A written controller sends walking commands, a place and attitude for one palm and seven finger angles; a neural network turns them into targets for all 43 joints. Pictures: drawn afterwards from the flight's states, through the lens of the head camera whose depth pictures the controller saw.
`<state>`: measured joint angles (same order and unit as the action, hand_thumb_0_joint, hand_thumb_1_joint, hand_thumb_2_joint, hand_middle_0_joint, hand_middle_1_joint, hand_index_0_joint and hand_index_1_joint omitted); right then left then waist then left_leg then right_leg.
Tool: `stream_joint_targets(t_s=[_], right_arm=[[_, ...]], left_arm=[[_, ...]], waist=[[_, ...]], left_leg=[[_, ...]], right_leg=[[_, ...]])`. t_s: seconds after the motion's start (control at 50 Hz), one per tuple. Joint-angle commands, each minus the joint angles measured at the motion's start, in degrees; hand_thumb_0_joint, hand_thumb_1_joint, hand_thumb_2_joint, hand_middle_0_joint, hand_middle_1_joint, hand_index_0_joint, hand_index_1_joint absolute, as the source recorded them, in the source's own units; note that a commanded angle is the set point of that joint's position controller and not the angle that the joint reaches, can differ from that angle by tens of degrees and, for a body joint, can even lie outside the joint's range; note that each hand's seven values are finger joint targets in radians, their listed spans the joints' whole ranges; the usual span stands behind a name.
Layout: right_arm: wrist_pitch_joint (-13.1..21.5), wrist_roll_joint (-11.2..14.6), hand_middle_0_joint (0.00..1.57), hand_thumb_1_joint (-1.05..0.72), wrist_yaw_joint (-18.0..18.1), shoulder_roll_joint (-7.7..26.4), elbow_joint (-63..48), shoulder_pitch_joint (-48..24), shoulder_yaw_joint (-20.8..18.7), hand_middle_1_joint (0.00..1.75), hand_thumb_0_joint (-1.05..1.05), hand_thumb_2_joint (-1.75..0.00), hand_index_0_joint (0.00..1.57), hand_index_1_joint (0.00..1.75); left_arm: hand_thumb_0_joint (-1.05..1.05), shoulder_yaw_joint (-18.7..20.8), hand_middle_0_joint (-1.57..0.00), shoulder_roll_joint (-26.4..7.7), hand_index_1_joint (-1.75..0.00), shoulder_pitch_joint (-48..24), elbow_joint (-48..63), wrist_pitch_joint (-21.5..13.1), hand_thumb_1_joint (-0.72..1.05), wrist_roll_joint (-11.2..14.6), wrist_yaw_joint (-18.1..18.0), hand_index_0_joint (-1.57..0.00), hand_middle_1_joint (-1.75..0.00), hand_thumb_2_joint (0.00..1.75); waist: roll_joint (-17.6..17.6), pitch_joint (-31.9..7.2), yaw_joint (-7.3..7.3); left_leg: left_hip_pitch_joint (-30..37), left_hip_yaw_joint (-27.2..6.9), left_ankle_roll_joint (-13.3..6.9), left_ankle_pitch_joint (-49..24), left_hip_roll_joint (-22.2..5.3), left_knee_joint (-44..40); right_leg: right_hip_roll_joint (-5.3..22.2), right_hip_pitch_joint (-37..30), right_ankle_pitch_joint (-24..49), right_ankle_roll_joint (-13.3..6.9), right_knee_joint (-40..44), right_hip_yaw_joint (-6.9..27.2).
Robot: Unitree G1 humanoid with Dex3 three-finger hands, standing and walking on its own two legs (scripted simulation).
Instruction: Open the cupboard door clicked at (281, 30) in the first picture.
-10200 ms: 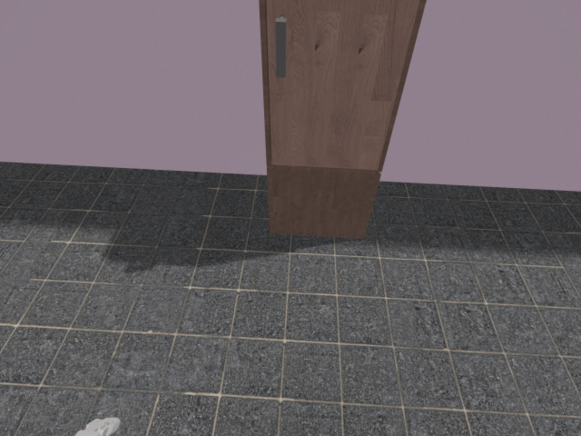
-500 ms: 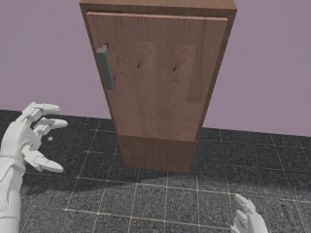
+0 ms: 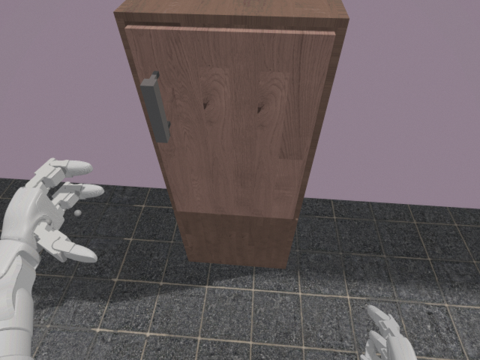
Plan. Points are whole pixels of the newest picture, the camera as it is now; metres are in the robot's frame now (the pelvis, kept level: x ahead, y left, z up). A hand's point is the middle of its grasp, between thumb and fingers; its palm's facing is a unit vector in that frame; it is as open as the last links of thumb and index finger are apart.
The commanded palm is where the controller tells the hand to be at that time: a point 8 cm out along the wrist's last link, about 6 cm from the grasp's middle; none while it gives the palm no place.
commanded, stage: raise the hand with hooked fingers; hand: left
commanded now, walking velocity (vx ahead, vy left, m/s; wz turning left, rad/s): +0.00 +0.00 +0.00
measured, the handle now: (159, 107) +0.59 +0.23 +0.10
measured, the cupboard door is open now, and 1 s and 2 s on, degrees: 0 0 0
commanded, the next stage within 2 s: move the hooked fingers beside the handle in 0.04 s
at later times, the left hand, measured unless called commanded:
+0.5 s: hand (91, 186) +0.34 +0.28 +0.12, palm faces +0.01 -1.00 -0.01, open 14.0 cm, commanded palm +0.32 +0.33 +0.12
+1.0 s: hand (105, 156) +0.42 +0.29 +0.11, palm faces +0.01 -1.00 +0.01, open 14.0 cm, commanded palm +0.40 +0.34 +0.11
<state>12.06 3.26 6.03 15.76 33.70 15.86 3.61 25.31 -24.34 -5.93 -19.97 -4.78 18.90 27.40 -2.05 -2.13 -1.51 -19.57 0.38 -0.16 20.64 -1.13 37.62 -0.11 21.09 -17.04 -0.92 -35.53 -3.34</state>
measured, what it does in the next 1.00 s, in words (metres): stands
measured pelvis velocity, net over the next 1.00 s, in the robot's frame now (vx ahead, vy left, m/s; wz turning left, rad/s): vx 0.00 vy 0.01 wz -0.02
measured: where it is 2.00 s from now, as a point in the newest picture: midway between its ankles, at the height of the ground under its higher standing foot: outside the picture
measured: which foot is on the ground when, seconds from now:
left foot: down 0.00-1.00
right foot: down 0.00-1.00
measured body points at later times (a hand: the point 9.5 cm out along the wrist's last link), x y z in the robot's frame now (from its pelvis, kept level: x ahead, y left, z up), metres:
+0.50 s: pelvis -0.01 +0.01 +0.00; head +0.02 +0.00 +0.45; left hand +0.34 +0.33 +0.12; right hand +0.14 -0.24 -0.09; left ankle -0.01 +0.12 -0.72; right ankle +0.02 -0.11 -0.72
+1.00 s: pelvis +0.00 +0.01 -0.01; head +0.06 +0.02 +0.44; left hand +0.41 +0.34 +0.11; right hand +0.07 -0.26 -0.11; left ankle -0.01 +0.12 -0.72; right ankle +0.02 -0.11 -0.72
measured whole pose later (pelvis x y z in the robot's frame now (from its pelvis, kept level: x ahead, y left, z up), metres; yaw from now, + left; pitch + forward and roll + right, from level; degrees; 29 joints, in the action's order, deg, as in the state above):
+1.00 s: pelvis +0.00 +0.01 -0.01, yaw -1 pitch +10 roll -1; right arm 5.6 2.4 4.4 17.2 35.0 20.6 3.5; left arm 27.9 -35.1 -38.1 -57.9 -11.4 12.0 29.8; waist -0.3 -3.5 4.2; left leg -31.0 1.1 -1.0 22.0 -1.1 42.6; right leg 0.0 32.3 -17.4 -0.2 -39.3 -2.5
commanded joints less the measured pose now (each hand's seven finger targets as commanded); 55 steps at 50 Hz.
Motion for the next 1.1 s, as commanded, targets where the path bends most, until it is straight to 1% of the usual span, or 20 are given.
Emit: stream_joint_targets(t_s=[0.0,0.12,0.2,0.28,0.36,0.4,0.44,0.52,0.62,0.68,0.7,0.74,0.78,0.82,0.84,0.88,0.94,0.98,1.04,1.08], right_arm=[[3.65,0.06,0.20,-0.90,1.16,7.76,-8.74,-4.55,-3.13,0.30,0.00,-0.90,0.20,0.30],[4.02,-0.18,0.20,-0.90,0.94,7.45,-8.88,-4.51,-2.89,0.30,0.00,-0.90,0.20,0.30],[3.96,-0.11,0.20,-0.90,1.53,7.85,-7.54,-4.23,-2.78,0.30,0.00,-0.90,0.20,0.30],[3.71,-0.10,0.20,-0.90,1.92,8.29,-6.42,-3.02,-2.77,0.30,0.00,-0.90,0.20,0.30],[3.31,-0.21,0.20,-0.90,1.79,8.43,-6.15,-2.24,-2.75,0.30,0.00,-0.90,0.20,0.30],[2.77,-0.26,0.20,-0.90,1.54,8.78,-5.94,-1.41,-2.80,0.30,0.00,-0.90,0.20,0.30],[2.36,-0.53,0.20,-0.90,1.14,9.04,-6.14,-0.57,-3.02,0.30,0.00,-0.90,0.20,0.30],[1.18,-0.75,0.20,-0.90,0.21,9.34,-6.86,0.66,-3.29,0.30,0.00,-0.90,0.20,0.30],[-0.22,-0.55,0.20,-0.90,-0.07,10.05,-6.37,2.86,-3.83,0.30,0.00,-0.90,0.20,0.30],[-0.74,-0.54,0.20,-0.90,0.11,10.26,-5.83,3.82,-3.88,0.30,0.00,-0.90,0.20,0.30],[-0.96,-0.66,0.20,-0.90,0.11,10.51,-5.46,4.66,-4.15,0.30,0.00,-0.90,0.20,0.30],[-1.41,-0.72,0.20,-0.90,0.02,10.53,-5.16,5.46,-4.20,0.30,0.00,-0.90,0.20,0.30],[-1.91,-0.79,0.20,-0.90,-0.02,10.52,-4.91,5.96,-4.21,0.30,0.00,-0.90,0.20,0.30],[-2.35,-0.89,0.20,-0.90,-0.29,10.64,-4.27,6.84,-4.28,0.30,0.00,-0.90,0.20,0.30],[-2.79,-0.90,0.20,-0.90,-0.29,10.98,-4.08,7.20,-4.30,0.30,0.00,-0.90,0.20,0.30],[-3.56,-0.92,0.20,-0.90,-0.35,11.25,-4.26,7.49,-4.08,0.30,0.00,-0.90,0.20,0.30],[-4.63,-1.05,0.20,-0.90,-0.68,11.34,-4.22,8.28,-4.09,0.30,0.00,-0.90,0.20,0.30],[-5.31,-1.27,0.20,-0.90,-0.79,11.47,-4.39,9.10,-4.21,0.30,0.00,-0.90,0.20,0.30],[-6.04,-1.34,0.20,-0.90,-1.14,11.13,-4.52,9.78,-4.42,0.30,0.00,-0.90,0.20,0.30],[-6.74,-1.48,0.20,-0.90,-0.94,11.42,-3.76,10.61,-4.47,0.30,0.00,-0.90,0.20,0.30]], left_arm=[[0.00,4.96,-0.30,-16.01,-1.20,-15.89,11.26,-2.69,-0.50,1.87,0.97,-0.30,-1.20,0.30],[0.00,5.66,-0.30,-16.33,-1.20,-15.57,11.07,-3.30,-0.50,1.71,0.40,-0.30,-1.20,0.30],[0.00,3.18,-0.30,-16.13,-1.20,-25.79,8.66,-3.87,-0.50,0.97,0.22,-0.30,-1.20,0.30],[0.00,2.12,-0.30,-17.33,-1.20,-31.36,4.47,-4.40,-0.50,-0.39,0.48,-0.30,-1.20,0.30],[0.00,2.34,-0.30,-18.63,-1.20,-33.19,0.17,-5.06,-0.50,-1.43,0.48,-0.30,-1.20,0.30],[0.00,3.91,-0.30,-20.79,-1.20,-35.32,-3.49,-5.08,-0.50,-1.40,0.44,-0.30,-1.20,0.30],[0.00,5.65,-0.30,-21.90,-1.20,-34.36,-6.27,-5.43,-0.50,-1.40,0.50,-0.30,-1.20,0.30],[0.00,7.14,-0.30,-24.03,-1.20,-33.71,-8.88,-6.12,-0.50,-1.91,1.06,-0.30,-1.20,0.30],[0.00,5.39,-0.30,-24.27,-1.20,-40.64,-11.97,-7.43,-0.50,-2.47,2.13,-0.30,-1.20,0.30],[0.00,3.39,-0.30,-23.50,-1.20,-47.51,-12.81,-8.72,-0.50,-2.45,2.59,-0.30,-1.20,0.30],[0.00,5.13,-0.30,-25.68,-1.20,-47.36,-14.05,-8.95,-0.50,-2.78,2.54,-0.30,-1.20,0.30],[0.00,5.18,-0.30,-26.13,-1.20,-47.61,-14.77,-9.67,-0.50,-3.36,2.60,-0.30,-1.20,0.30],[0.00,3.44,-0.30,-25.09,-1.20,-49.97,-15.31,-9.97,-0.50,-3.84,2.52,-0.30,-1.20,0.30],[0.00,3.93,-0.30,-25.51,-1.20,-49.88,-19.28,-9.79,-0.50,-4.15,2.31,-0.30,-1.20,0.30],[0.00,5.84,-0.30,-27.46,-1.20,-49.15,-21.77,-9.65,-0.50,-4.16,2.11,-0.30,-1.20,0.30],[0.00,6.62,-0.30,-29.02,-1.20,-50.93,-24.83,-9.61,-0.50,-4.33,2.14,-0.30,-1.20,0.30],[0.00,6.53,-0.30,-30.78,-1.20,-53.77,-27.86,-10.12,-0.50,-5.84,2.26,-0.30,-1.20,0.30],[0.00,7.91,-0.30,-33.65,-1.20,-56.33,-27.72,-11.56,-0.50,-6.56,2.27,-0.30,-1.20,0.30],[0.00,5.77,-0.30,-31.58,-1.20,-58.26,-27.22,-13.50,-0.50,-7.09,2.93,-0.30,-1.20,0.30],[0.00,5.95,-0.30,-32.17,-1.20,-60.97,-28.94,-14.16,-0.50,-6.67,3.47,-0.30,-1.20,0.30]], waist=[[-1.39,-9.90,0.37],[-1.61,-11.15,-0.02],[-1.70,-8.78,2.20],[-3.16,-10.32,2.74],[-3.81,-13.00,2.42],[-0.79,-12.42,2.53],[-0.02,-14.63,1.77],[-2.16,-16.90,0.98],[-1.41,-15.87,3.33],[-2.67,-15.90,4.66],[-2.40,-18.09,4.20],[-4.29,-20.05,3.99],[-5.85,-20.61,4.70],[-3.86,-19.73,4.74],[-1.37,-18.85,4.72],[-0.64,-17.72,4.66],[-2.09,-18.36,5.21],[-2.69,-20.68,4.95],[-5.96,-23.27,5.81],[-4.62,-23.01,6.73]], left_leg=[[1.39,-1.19,-1.23,-11.22,1.35,-5.71],[2.15,-1.41,-1.07,-12.46,1.35,-5.88],[2.08,-1.83,-1.09,-9.50,1.20,-5.74],[2.30,-2.13,-0.93,-9.57,1.30,-5.40],[1.98,-2.31,-0.75,-10.83,1.31,-5.12],[0.04,-2.32,-0.89,-11.06,1.27,-4.57],[-0.61,-2.00,-0.97,-12.65,1.47,-4.17],[-1.82,-1.20,-0.94,-16.43,1.49,-3.15],[-2.54,-1.24,-1.05,-15.01,1.11,-2.44],[-2.10,-1.50,-1.15,-13.81,1.21,-2.04],[-2.09,-1.55,-1.17,-14.11,1.20,-1.83],[-0.93,-1.71,-1.01,-16.50,1.22,-1.47],[0.27,-1.84,-0.91,-18.49,1.12,-0.87],[-0.95,-2.22,-0.86,-17.38,0.92,-1.01],[-2.76,-2.01,-1.03,-16.31,0.80,-0.99],[-5.33,-1.76,-1.26,-14.90,1.10,-0.87],[-6.44,-1.27,-1.30,-15.27,0.98,-0.26],[-6.59,-1.29,-1.30,-17.27,1.00,0.62],[-3.24,-1.35,-1.07,-19.82,0.72,1.40],[-3.51,-1.64,-1.17,-20.15,0.47,1.95]], right_leg=[[-0.47,-5.76,8.89,-0.42,4.92,2.29],[-0.59,-6.17,10.11,-0.60,4.29,1.71],[-0.65,-2.97,6.91,-0.48,4.92,1.96],[-0.50,-2.53,6.55,-0.79,4.35,1.82],[-0.26,-3.00,8.09,-0.97,3.52,1.58],[-0.38,-3.25,8.71,-0.87,3.22,1.79],[-0.23,-4.66,10.92,-0.87,2.47,1.92],[-0.22,-6.27,15.87,-1.02,0.84,2.24],[-0.74,-2.66,14.44,-0.77,0.67,2.19],[-0.93,-0.74,12.77,-0.91,0.63,2.31],[-0.83,-1.60,13.03,-0.80,0.50,2.46],[-0.84,-1.64,14.96,-0.97,-0.16,2.28],[-1.08,-0.14,15.82,-1.12,-0.67,2.01],[-1.07,0.50,14.77,-0.96,-0.48,1.71],[-1.06,0.20,14.62,-0.74,-0.43,1.82],[-1.00,-0.28,14.20,-0.80,-0.69,2.23],[-0.81,0.35,15.15,-0.57,-1.24,2.52],[-1.02,-0.79,17.03,-0.69,-2.31,2.83],[-1.40,1.48,17.68,-0.65,-2.63,2.55],[-1.71,2.58,17.49,-0.66,-2.83,2.36]])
